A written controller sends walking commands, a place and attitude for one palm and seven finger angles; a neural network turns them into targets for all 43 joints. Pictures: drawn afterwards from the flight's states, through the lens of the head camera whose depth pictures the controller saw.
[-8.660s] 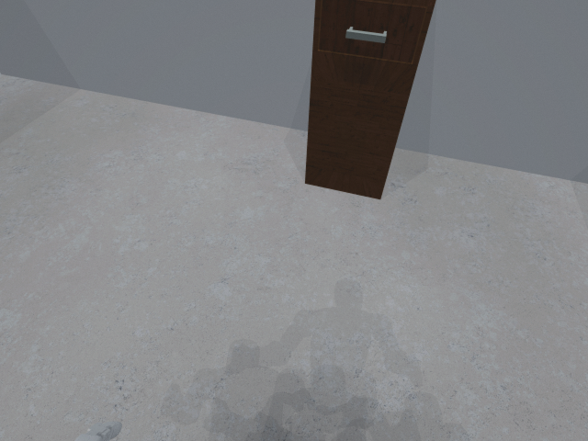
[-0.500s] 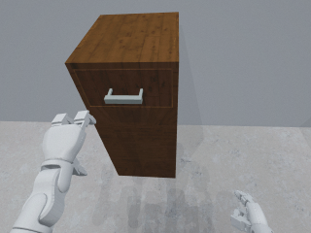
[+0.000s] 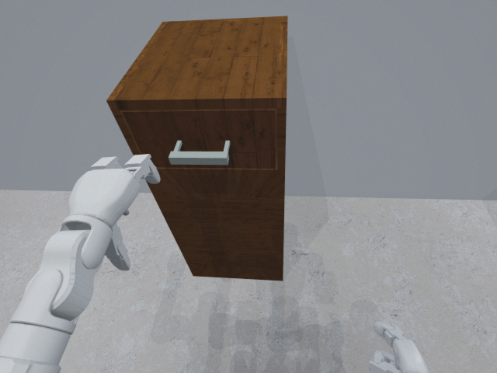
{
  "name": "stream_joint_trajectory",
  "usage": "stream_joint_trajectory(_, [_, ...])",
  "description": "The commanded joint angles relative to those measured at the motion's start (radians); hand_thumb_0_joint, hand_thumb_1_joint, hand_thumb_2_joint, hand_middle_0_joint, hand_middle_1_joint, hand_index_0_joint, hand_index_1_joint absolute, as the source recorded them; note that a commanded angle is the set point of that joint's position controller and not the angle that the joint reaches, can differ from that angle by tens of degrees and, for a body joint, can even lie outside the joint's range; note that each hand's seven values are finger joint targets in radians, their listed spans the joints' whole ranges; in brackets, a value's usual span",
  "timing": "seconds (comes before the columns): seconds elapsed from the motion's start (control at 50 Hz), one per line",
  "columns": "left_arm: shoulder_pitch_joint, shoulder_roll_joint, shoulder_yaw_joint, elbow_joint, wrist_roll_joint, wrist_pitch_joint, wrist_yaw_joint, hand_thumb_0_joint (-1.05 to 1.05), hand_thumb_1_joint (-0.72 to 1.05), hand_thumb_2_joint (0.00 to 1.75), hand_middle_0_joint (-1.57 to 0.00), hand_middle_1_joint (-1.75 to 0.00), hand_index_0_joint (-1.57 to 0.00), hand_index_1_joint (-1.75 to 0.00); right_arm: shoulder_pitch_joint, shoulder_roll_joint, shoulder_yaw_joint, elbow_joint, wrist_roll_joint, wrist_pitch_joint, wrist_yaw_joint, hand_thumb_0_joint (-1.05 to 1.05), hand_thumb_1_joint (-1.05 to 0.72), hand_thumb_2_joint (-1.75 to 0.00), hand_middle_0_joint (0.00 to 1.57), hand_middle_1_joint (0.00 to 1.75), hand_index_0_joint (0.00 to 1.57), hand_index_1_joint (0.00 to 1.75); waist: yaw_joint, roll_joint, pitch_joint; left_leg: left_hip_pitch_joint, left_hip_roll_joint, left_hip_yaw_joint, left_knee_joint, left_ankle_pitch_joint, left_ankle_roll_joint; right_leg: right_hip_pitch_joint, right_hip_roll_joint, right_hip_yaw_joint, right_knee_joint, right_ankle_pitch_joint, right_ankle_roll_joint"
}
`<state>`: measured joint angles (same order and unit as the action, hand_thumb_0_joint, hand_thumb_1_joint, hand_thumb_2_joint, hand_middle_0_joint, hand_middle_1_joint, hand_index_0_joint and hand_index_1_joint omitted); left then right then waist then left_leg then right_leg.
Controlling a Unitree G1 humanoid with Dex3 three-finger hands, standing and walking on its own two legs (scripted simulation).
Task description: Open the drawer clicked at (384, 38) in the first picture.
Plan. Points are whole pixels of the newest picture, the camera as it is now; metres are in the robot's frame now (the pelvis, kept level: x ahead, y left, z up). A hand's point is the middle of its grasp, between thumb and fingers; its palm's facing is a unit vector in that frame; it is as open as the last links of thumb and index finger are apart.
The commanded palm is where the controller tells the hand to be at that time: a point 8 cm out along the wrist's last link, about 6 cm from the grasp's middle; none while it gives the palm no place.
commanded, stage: raise the hand with hooked fingers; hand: left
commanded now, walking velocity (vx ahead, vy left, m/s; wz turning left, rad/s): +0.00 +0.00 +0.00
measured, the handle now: (200, 151) +0.57 +0.20 +0.00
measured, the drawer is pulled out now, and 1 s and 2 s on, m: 0.00 0.00 0.00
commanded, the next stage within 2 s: move the hooked fingers above the handle in 0.18 s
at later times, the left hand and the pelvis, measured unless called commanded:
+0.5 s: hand (141, 215) +0.32 +0.22 +0.10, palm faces -0.02 -0.06 -1.00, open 13.9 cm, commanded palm +0.31 +0.23 +0.16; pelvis -0.01 -0.02 +0.00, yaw +1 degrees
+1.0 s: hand (168, 181) +0.40 +0.20 +0.08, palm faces +0.01 -0.06 -1.00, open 13.9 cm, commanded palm +0.38 +0.22 +0.15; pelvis +0.01 +0.00 -0.01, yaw -1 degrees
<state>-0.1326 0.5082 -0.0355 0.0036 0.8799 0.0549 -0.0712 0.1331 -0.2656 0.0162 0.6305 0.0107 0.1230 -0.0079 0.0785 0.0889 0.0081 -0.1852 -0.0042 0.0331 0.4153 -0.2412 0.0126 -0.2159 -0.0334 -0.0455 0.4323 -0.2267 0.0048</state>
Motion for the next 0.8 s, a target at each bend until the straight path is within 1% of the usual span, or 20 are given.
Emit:
stream_joint_trajectory(0.0, [-0.277, 0.239, 0.167, -0.263, 0.011, -0.066, 0.082, 0.0, -0.5, 0.3, -0.3, -1.2, -0.3, -1.2, -0.139, -0.097, -0.046, -0.17, -0.008, -0.062, -0.002, 0.0, -0.9, -0.9, 0.2, 0.3, 0.2, 0.3, 0.027, -0.039, -0.293, 0.046, -0.026, -0.018, -0.034, 0.34, 0.012, 0.159, 0.039, 0.009, -0.018, 0.249, -0.042])
stream_joint_trajectory(0.02, [-0.29, 0.26, 0.19, -0.282, 0.011, -0.075, 0.101, 0.0, -0.5, 0.3, -0.3, -1.2, -0.3, -1.2, -0.141, -0.097, -0.046, -0.168, -0.009, -0.067, -0.003, 0.0, -0.9, -0.9, 0.2, 0.3, 0.2, 0.3, 0.028, -0.027, -0.312, 0.046, -0.028, -0.021, -0.031, 0.326, 0.012, 0.166, 0.04, 0.014, -0.019, 0.236, -0.042])
stream_joint_trajectory(0.08, [-0.279, 0.236, 0.188, -0.243, 0.013, -0.083, 0.147, 0.0, -0.5, 0.3, -0.3, -1.2, -0.3, -1.2, -0.132, -0.09, -0.052, -0.148, -0.003, -0.073, -0.007, 0.0, -0.9, -0.9, 0.2, 0.3, 0.2, 0.3, 0.023, -0.035, -0.284, 0.035, -0.03, -0.014, -0.035, 0.301, 0.01, 0.138, 0.038, 0.013, -0.025, 0.213, -0.041])
stream_joint_trajectory(0.12, [-0.277, 0.241, 0.199, -0.203, 0.011, -0.067, 0.166, 0.0, -0.5, 0.3, -0.3, -1.2, -0.3, -1.2, -0.136, -0.092, -0.054, -0.142, 0.003, -0.076, -0.007, 0.0, -0.9, -0.9, 0.2, 0.3, 0.2, 0.3, 0.025, -0.048, -0.268, 0.018, -0.031, -0.01, -0.039, 0.275, 0.008, 0.14, 0.038, 0.016, -0.031, 0.192, -0.04])
stream_joint_trajectory(0.16, [-0.279, 0.218, 0.169, -0.158, 0.015, -0.043, 0.171, 0.0, -0.5, 0.3, -0.3, -1.2, -0.3, -1.2, -0.141, -0.091, -0.054, -0.132, 0.008, -0.074, -0.007, 0.0, -0.9, -0.9, 0.2, 0.3, 0.2, 0.3, 0.019, -0.053, -0.244, 0.004, -0.033, 0.0, -0.041, 0.26, 0.009, 0.132, 0.033, 0.016, -0.033, 0.189, -0.037])
stream_joint_trajectory(0.18, [-0.283, 0.213, 0.156, -0.164, 0.017, -0.031, 0.169, 0.0, -0.5, 0.3, -0.3, -1.2, -0.3, -1.2, -0.144, -0.095, -0.054, -0.133, 0.009, -0.072, -0.007, 0.0, -0.9, -0.9, 0.2, 0.3, 0.2, 0.3, 0.017, -0.045, -0.259, 0.011, -0.034, 0.004, -0.041, 0.26, 0.01, 0.136, 0.031, 0.019, -0.034, 0.195, -0.036])
stream_joint_trajectory(0.24, [-0.275, 0.175, 0.099, -0.129, 0.021, 0.011, 0.138, 0.0, -0.5, 0.3, -0.3, -1.2, -0.3, -1.2, -0.162, -0.095, -0.048, -0.138, 0.016, -0.064, -0.01, 0.0, -0.9, -0.9, 0.2, 0.3, 0.2, 0.3, 0.006, -0.077, -0.242, 0.004, -0.034, 0.009, -0.048, 0.229, 0.011, 0.131, 0.03, 0.018, -0.04, 0.166, -0.031])
stream_joint_trajectory(0.28, [-0.289, 0.18, 0.085, -0.136, 0.018, 0.018, 0.115, 0.0, -0.5, 0.3, -0.3, -1.2, -0.3, -1.2, -0.167, -0.098, -0.046, -0.145, 0.013, -0.062, -0.014, 0.0, -0.9, -0.9, 0.2, 0.3, 0.2, 0.3, 0.004, -0.092, -0.242, 0.007, -0.036, 0.009, -0.047, 0.227, 0.016, 0.136, 0.029, 0.018, -0.04, 0.179, -0.028])
stream_joint_trajectory(0.34, [-0.338, 0.203, 0.088, -0.067, 0.023, 0.009, 0.086, 0.0, -0.5, 0.3, -0.3, -1.2, -0.3, -1.2, -0.156, -0.1, -0.037, -0.138, 0.011, -0.061, -0.028, 0.0, -0.9, -0.9, 0.2, 0.3, 0.2, 0.3, -0.009, -0.133, -0.215, -0.014, -0.037, 0.009, -0.046, 0.185, 0.021, 0.121, 0.027, 0.022, -0.05, 0.144, -0.022])
stream_joint_trajectory(0.4, [-0.431, 0.225, 0.099, -0.032, 0.031, -0.035, 0.083, 0.0, -0.5, 0.3, -0.3, -1.2, -0.3, -1.2, -0.138, -0.099, -0.039, -0.126, 0.009, -0.066, -0.04, 0.0, -0.9, -0.9, 0.2, 0.3, 0.2, 0.3, -0.02, -0.126, -0.209, -0.014, -0.039, 0.007, -0.041, 0.166, 0.021, 0.093, 0.029, 0.022, -0.052, 0.127, -0.022])
stream_joint_trajectory(0.46, [-0.505, 0.234, 0.105, -0.045, 0.038, -0.087, 0.105, 0.0, -0.5, 0.3, -0.3, -1.2, -0.3, -1.2, -0.12, -0.09, -0.045, -0.125, 0.006, -0.078, -0.046, 0.0, -0.9, -0.9, 0.2, 0.3, 0.2, 0.3, -0.014, -0.056, -0.274, 0.011, -0.046, 0.003, -0.024, 0.198, 0.021, 0.103, 0.029, 0.025, -0.035, 0.15, -0.029])
stream_joint_trajectory(0.48, [-0.518, 0.233, 0.11, -0.03, 0.042, -0.098, 0.117, 0.0, -0.5, 0.3, -0.3, -1.2, -0.3, -1.2, -0.111, -0.088, -0.047, -0.119, 0.005, -0.079, -0.046, 0.0, -0.9, -0.9, 0.2, 0.3, 0.2, 0.3, -0.014, -0.055, -0.288, 0.012, -0.045, 0.003, -0.019, 0.216, 0.019, 0.103, 0.031, 0.023, -0.028, 0.168, -0.031])
stream_joint_trajectory(0.54, [-0.565, 0.197, 0.08, 0.035, 0.045, -0.109, 0.143, 0.0, -0.5, 0.3, -0.3, -1.2, -0.3, -1.2, -0.089, -0.087, -0.051, -0.105, 0.009, -0.085, -0.043, 0.0, -0.9, -0.9, 0.2, 0.3, 0.2, 0.3, -0.026, -0.035, -0.275, 0.002, -0.041, 0.001, -0.011, 0.218, 0.014, 0.067, 0.034, 0.018, -0.022, 0.159, -0.034])
stream_joint_trajectory(0.56, [-0.562, 0.182, 0.071, 0.06, 0.045, -0.106, 0.15, 0.0, -0.5, 0.3, -0.3, -1.2, -0.3, -1.2, -0.08, -0.086, -0.056, -0.104, 0.01, -0.084, -0.042, 0.0, -0.9, -0.9, 0.2, 0.3, 0.2, 0.3, -0.026, -0.049, -0.271, 0.0, -0.04, 0.002, -0.01, 0.222, 0.014, 0.061, 0.035, 0.015, -0.02, 0.163, -0.035])
stream_joint_trajectory(0.62, [-0.579, 0.198, 0.085, 0.129, 0.058, -0.079, 0.165, 0.0, -0.5, 0.3, -0.3, -1.2, -0.3, -1.2, -0.066, -0.098, -0.061, -0.098, 0.013, -0.078, -0.036, 0.0, -0.9, -0.9, 0.2, 0.3, 0.2, 0.3, -0.023, -0.074, -0.295, -0.02, -0.038, 0.003, -0.007, 0.243, 0.011, 0.075, 0.038, 0.013, -0.008, 0.184, -0.037])
stream_joint_trajectory(0.66, [-0.603, 0.173, 0.05, 0.148, 0.066, -0.06, 0.167, 0.0, -0.5, 0.3, -0.3, -1.2, -0.3, -1.2, -0.063, -0.098, -0.061, -0.1, 0.016, -0.071, -0.034, 0.0, -0.9, -0.9, 0.2, 0.3, 0.2, 0.3, -0.024, -0.063, -0.308, -0.024, -0.037, 0.006, -0.004, 0.257, 0.012, 0.075, 0.034, 0.011, 0.003, 0.202, -0.039])
stream_joint_trajectory(0.68, [-0.617, 0.172, 0.046, 0.17, 0.068, -0.051, 0.167, 0.0, -0.5, 0.3, -0.3, -1.2, -0.3, -1.2, -0.054, -0.1, -0.063, -0.099, 0.016, -0.068, -0.033, 0.0, -0.9, -0.9, 0.2, 0.3, 0.2, 0.3, -0.026, -0.081, -0.316, -0.028, -0.036, 0.005, -0.002, 0.261, 0.014, 0.078, 0.035, 0.01, 0.007, 0.209, -0.039])
stream_joint_trajectory(0.72, [-0.625, 0.205, 0.073, 0.211, 0.073, -0.04, 0.162, 0.0, -0.5, 0.3, -0.3, -1.2, -0.3, -1.2, -0.044, -0.111, -0.065, -0.098, 0.017, -0.061, -0.035, 0.0, -0.9, -0.9, 0.2, 0.3, 0.2, 0.3, -0.028, -0.101, -0.329, -0.042, -0.036, 0.005, 0.0, 0.26, 0.014, 0.091, 0.038, 0.011, 0.01, 0.212, -0.038])
stream_joint_trajectory(0.74, [-0.633, 0.19, 0.056, 0.212, 0.072, -0.039, 0.159, 0.0, -0.5, 0.3, -0.3, -1.2, -0.3, -1.2, -0.038, -0.108, -0.066, -0.103, 0.017, -0.059, -0.034, 0.0, -0.9, -0.9, 0.2, 0.3, 0.2, 0.3, -0.026, -0.117, -0.336, -0.042, -0.035, 0.006, 0.003, 0.267, 0.018, 0.094, 0.035, 0.012, 0.016, 0.225, -0.036])
stream_joint_trajectory(0.78, [-0.645, 0.204, 0.067, 0.195, 0.072, -0.047, 0.158, 0.0, -0.5, 0.3, -0.3, -1.2, -0.3, -1.2, -0.028, -0.11, -0.071, -0.106, 0.016, -0.057, -0.036, 0.0, -0.9, -0.9, 0.2, 0.3, 0.2, 0.3, -0.025, -0.106, -0.367, -0.031, -0.034, 0.006, 0.011, 0.297, 0.022, 0.102, 0.036, 0.015, 0.029, 0.26, -0.038])
